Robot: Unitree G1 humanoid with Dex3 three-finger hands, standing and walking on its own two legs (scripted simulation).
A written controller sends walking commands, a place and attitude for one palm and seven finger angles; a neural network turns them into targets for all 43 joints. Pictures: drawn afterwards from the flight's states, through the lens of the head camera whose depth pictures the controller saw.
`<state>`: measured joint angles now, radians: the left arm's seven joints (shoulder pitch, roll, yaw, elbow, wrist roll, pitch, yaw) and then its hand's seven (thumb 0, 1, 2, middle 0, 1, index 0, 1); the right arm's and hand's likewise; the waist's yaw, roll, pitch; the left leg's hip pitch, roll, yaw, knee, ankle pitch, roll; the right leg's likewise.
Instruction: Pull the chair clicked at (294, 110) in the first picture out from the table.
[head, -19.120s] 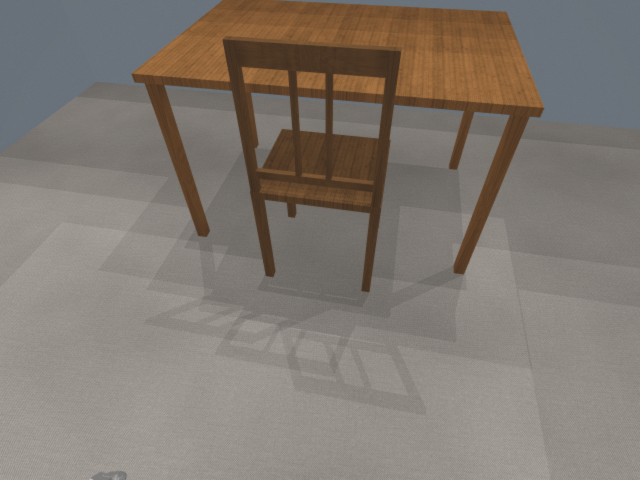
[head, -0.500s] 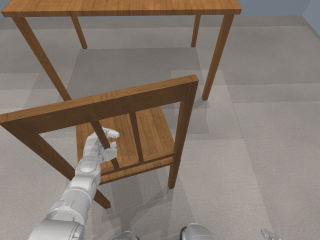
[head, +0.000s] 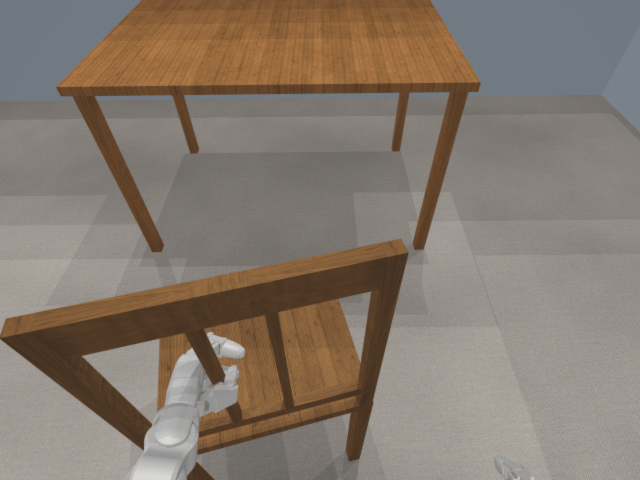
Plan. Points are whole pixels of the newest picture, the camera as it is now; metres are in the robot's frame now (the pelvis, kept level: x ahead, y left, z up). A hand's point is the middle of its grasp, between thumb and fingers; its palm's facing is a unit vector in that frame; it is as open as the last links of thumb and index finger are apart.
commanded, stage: stop walking, hand still on the chair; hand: left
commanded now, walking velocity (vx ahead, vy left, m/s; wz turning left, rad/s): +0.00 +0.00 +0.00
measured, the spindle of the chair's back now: (219, 379) +0.27 +0.17 -0.08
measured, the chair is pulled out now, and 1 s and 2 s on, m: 0.69 0.69 0.69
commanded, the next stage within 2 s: open the thumb and straighten the fingers in 0.62 s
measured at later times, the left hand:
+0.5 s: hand (231, 385) +0.26 +0.14 -0.06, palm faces +0.08 -0.98 -0.19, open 5.1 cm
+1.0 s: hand (229, 382) +0.26 +0.15 -0.06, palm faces +0.07 -0.98 -0.16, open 8.8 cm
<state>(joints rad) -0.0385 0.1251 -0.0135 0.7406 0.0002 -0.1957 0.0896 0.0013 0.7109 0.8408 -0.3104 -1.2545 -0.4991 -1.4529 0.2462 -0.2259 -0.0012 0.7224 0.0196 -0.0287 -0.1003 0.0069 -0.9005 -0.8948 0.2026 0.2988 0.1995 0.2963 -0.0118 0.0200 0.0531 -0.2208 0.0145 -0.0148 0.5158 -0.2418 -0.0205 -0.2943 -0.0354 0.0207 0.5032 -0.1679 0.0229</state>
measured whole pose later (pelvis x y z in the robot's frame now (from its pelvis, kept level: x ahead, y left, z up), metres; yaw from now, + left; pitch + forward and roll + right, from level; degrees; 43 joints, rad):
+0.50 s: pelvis +0.03 +0.00 +0.00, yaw +0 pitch -2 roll +0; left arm 0.11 0.13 -0.04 0.58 -0.02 -0.15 0.10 0.02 0.70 0.87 -0.32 -1.29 -0.50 -1.45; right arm 0.19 -0.21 0.01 0.68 0.02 -0.02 -0.10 0.01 -0.90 -0.89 0.20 0.30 0.20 0.30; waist 0.00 0.02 0.05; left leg -0.16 0.03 -0.02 0.46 -0.26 -0.03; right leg -0.24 -0.02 0.01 0.46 -0.18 0.02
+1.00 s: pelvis +0.03 -0.01 -0.02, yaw +1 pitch +6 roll +0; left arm 0.23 0.18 -0.02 0.26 -0.07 -0.02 0.08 0.01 0.13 0.53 -0.41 -1.36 -0.49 -1.43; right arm 0.23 -0.25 -0.01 0.60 0.06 -0.10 -0.05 0.01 -0.90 -0.90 0.20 0.30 0.20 0.30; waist -0.05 0.01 -0.05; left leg -0.45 0.02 -0.05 0.73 -0.37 -0.04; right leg -0.52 -0.03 -0.01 0.71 -0.29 0.02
